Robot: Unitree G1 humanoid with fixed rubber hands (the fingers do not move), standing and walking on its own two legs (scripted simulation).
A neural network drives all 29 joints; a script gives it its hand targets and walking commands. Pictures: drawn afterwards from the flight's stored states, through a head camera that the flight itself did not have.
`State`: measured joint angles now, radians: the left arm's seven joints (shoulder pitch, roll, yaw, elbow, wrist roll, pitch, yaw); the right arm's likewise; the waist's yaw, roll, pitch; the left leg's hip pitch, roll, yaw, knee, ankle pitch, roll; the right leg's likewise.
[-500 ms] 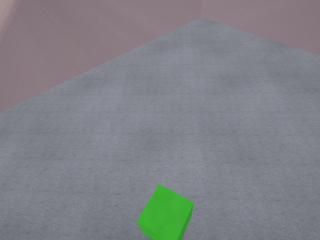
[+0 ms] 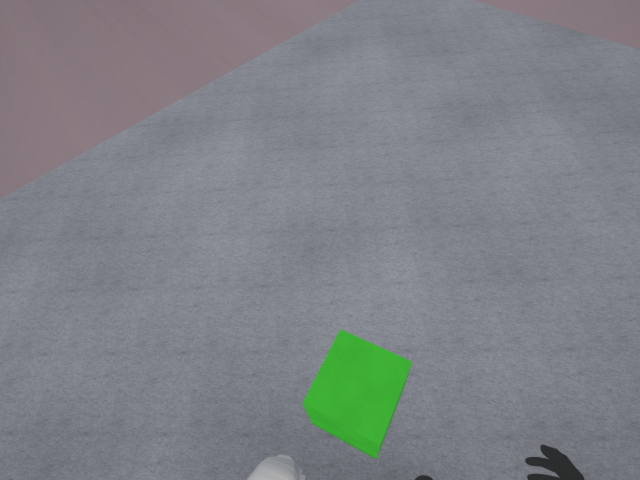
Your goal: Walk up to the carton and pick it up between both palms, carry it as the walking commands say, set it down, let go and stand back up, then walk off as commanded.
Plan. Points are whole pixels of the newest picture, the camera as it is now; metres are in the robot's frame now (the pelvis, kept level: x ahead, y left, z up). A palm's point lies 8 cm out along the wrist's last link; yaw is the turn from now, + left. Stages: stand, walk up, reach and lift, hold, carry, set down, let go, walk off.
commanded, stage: walk up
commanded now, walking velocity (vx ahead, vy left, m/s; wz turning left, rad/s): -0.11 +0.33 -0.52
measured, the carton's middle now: (358, 395) +0.38 +0.02 -0.65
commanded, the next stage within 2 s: stand in 1.96 s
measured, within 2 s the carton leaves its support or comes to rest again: neither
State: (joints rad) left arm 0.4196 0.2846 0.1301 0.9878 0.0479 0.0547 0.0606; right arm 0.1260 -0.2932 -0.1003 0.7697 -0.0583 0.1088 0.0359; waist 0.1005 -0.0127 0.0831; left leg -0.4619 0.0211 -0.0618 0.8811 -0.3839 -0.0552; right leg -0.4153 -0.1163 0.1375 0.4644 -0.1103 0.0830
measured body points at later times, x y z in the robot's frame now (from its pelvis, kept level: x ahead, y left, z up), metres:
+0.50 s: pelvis -0.03 +0.15 +0.00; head +0.00 +0.14 +0.45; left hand +0.16 +0.37 -0.13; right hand -0.06 -0.12 -0.14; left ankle -0.01 +0.23 -0.74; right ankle -0.12 +0.09 -0.73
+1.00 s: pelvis -0.03 +0.13 -0.01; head +0.01 +0.14 +0.44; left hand +0.03 +0.38 -0.17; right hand +0.02 -0.17 -0.11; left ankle +0.02 +0.23 -0.74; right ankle -0.14 +0.08 -0.69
